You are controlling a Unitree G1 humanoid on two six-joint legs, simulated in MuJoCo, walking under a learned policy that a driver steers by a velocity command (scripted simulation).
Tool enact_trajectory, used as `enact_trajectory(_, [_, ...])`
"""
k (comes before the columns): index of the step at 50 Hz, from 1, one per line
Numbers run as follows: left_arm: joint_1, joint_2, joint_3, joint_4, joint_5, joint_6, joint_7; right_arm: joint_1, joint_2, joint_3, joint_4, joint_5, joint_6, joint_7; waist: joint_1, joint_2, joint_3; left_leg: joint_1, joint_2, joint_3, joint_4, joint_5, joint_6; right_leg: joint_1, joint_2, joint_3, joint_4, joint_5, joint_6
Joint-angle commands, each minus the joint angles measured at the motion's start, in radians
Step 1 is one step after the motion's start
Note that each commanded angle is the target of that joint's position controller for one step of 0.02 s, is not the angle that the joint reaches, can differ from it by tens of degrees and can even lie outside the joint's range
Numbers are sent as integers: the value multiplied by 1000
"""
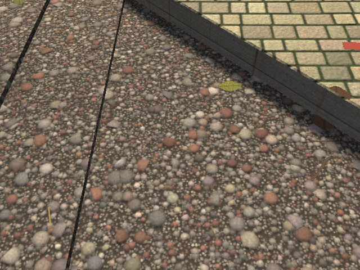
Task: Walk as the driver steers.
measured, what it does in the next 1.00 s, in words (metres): goes down: right foot 0.03 m lower, then left foot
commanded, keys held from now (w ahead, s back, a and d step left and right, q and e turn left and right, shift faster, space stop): w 0.44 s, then w+e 0.56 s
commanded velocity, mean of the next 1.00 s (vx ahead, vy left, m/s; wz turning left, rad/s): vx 0.50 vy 0.00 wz -0.21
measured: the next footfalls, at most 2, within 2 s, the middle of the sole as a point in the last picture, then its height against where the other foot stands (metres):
right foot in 0.06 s outside the picture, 0.03 m lower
left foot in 0.54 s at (169, 267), level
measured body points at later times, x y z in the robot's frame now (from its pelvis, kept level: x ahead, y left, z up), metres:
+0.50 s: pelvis +0.29 -0.04 -0.03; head +0.33 -0.03 +0.42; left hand +0.20 +0.19 -0.17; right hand +0.49 -0.25 -0.15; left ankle +0.44 +0.05 -0.74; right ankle +0.14 -0.10 -0.76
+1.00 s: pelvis +0.55 -0.05 -0.03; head +0.58 -0.06 +0.42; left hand +0.76 +0.13 -0.15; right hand +0.45 -0.28 -0.17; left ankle +0.44 +0.04 -0.76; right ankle +0.67 -0.19 -0.73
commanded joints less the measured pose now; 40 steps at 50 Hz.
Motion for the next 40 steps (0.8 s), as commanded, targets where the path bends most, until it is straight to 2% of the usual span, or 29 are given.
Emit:
enact_trajectory(1, [130,114,39,-1,11,-28,10,19,-175,-36,-16,-2,11,-13,112,79,-17,-37,270,-123,226,658,122,170,21,2,-88,-39,-42])
enact_trajectory(2, [304,147,55,70,22,-37,16,5,-151,-29,-23,0,14,-14,178,42,-91,-145,205,-100,437,561,104,382,10,11,-107,3,-51])
enact_trajectory(3, [429,204,69,111,41,-46,18,-10,-63,-12,-48,3,7,-11,209,-126,-185,-389,86,-29,770,-55,74,625,-150,129,-14,199,-60])
enact_trajectory(4, [478,242,66,105,44,-49,10,115,-23,-10,-48,30,-1,-16,132,-205,-263,-648,21,-113,1013,-255,58,838,-307,337,116,569,-104])
enact_trajectory(5, [460,254,82,105,-2,-32,15,108,-85,-21,-40,52,0,-20,183,-216,-327,-750,27,-128,1065,-159,56,812,-342,422,-23,250,-203])
enact_trajectory(6, [368,162,57,87,-4,-34,18,-21,-125,-28,-62,34,1,-15,159,-106,-158,-793,94,-131,1037,-56,51,654,-272,376,-113,73,-188])
enact_trajectory(7, [303,113,43,81,3,-39,19,-83,-129,-34,-78,22,2,-1,129,-65,-77,-764,122,-129,975,18,43,531,-224,323,-158,63,-151])
enact_trajectory(8, [308,93,33,88,8,-42,25,-85,-107,-32,-71,10,15,11,102,-38,-60,-715,135,-126,941,48,34,466,-202,275,-174,169,-138])
enact_trajectory(9, [329,89,30,100,0,-46,32,-84,-80,-28,-73,-5,32,23,82,-33,-56,-675,148,-120,903,63,21,419,-190,238,-191,218,-133])
enact_trajectory(10, [349,81,26,114,-7,-51,34,-85,-57,-24,-71,-12,45,30,68,-30,-51,-660,152,-108,876,70,12,395,-172,211,-201,247,-124])
enact_trajectory(12, [382,98,28,127,-17,-62,38,-118,-48,-21,-83,-17,55,36,57,-30,-41,-683,153,-83,834,113,1,387,-146,166,-215,327,-119])
enact_trajectory(14, [409,95,24,135,-18,-61,39,-209,-55,-17,-119,-12,58,41,65,-32,-15,-722,162,-60,758,182,-6,379,-127,130,-241,350,-115])
enact_trajectory(17, [442,75,13,146,-16,-56,38,-349,-39,1,-171,1,50,45,89,-24,26,-705,148,-18,549,294,-2,369,-86,74,-272,354,-97])
enact_trajectory(19, [480,82,11,161,-16,-55,41,-418,-30,13,-196,8,46,43,111,-28,35,-666,124,11,430,346,11,393,-89,61,-282,373,-92])
enact_trajectory(21, [513,90,11,179,-11,-53,44,-451,-42,15,-214,12,42,40,118,-32,39,-650,110,23,375,347,35,448,-113,62,-277,411,-97])
enact_trajectory(23, [518,92,10,190,-6,-49,49,-447,-63,9,-225,11,35,34,104,-26,36,-619,95,16,341,299,65,505,-133,70,-222,517,-98])
enact_trajectory(24, [505,101,11,189,-4,-47,52,-406,-76,3,-219,11,30,28,78,-27,16,-571,76,13,327,254,80,528,-137,75,-161,625,-96])
enact_trajectory(25, [488,113,14,186,0,-44,53,-322,-92,-5,-194,10,25,21,44,-30,-23,-489,52,12,307,213,95,542,-133,80,-66,716,-93])
enact_trajectory(26, [468,117,14,181,-2,-40,50,-181,-109,-17,-150,7,16,13,-16,-8,-89,-332,39,14,239,237,113,513,-106,70,95,698,-84])
enact_trajectory(27, [458,103,8,163,-14,-41,45,-19,-162,-36,-113,-12,7,1,-77,41,-180,-83,156,-106,206,235,149,345,-67,57,327,465,-73])
enact_trajectory(28, [564,5,-11,139,-45,-39,38,77,-272,-63,-113,-39,6,-3,-38,219,-333,207,468,-511,179,203,259,44,79,-12,710,-195,-37])
enact_trajectory(29, [573,75,13,158,-35,-26,45,15,-241,-61,-123,-2,25,10,-20,170,-339,173,533,-734,43,53,308,-114,138,50,873,-550,-43])
enact_trajectory(30, [478,100,24,136,-16,-18,45,-110,-172,-44,-149,18,31,12,23,86,-150,-1,490,-589,-8,-87,268,-169,61,79,874,-462,-48])
enact_trajectory(31, [420,82,25,119,-12,-18,37,-197,-107,-26,-167,19,24,15,46,67,-47,-149,444,-472,-66,-73,231,-157,23,78,815,-388,-47])
enact_trajectory(32, [408,58,27,119,-7,-10,32,-218,-79,-18,-162,15,16,13,73,75,11,-245,400,-367,-98,2,188,-118,-3,76,766,-356,-43])
enact_trajectory(33, [421,44,29,119,5,5,25,-210,-61,-12,-150,17,9,5,99,94,28,-311,366,-279,-113,72,157,-72,-20,75,732,-337,-31])
enact_trajectory(34, [431,24,28,121,10,18,19,-189,-56,-10,-142,16,-1,2,112,99,23,-335,352,-224,-119,131,145,-45,-24,67,722,-321,-23])
enact_trajectory(37, [362,15,33,81,8,40,6,-132,-92,-19,-129,18,-24,-2,121,88,18,-310,345,-115,-142,244,144,-119,-41,53,687,-231,-5])
enact_trajectory(40, [253,21,35,34,3,47,-2,-84,-96,-19,-121,14,-28,-3,106,93,31,-257,324,-23,-142,331,130,-214,-49,36,587,-125,10])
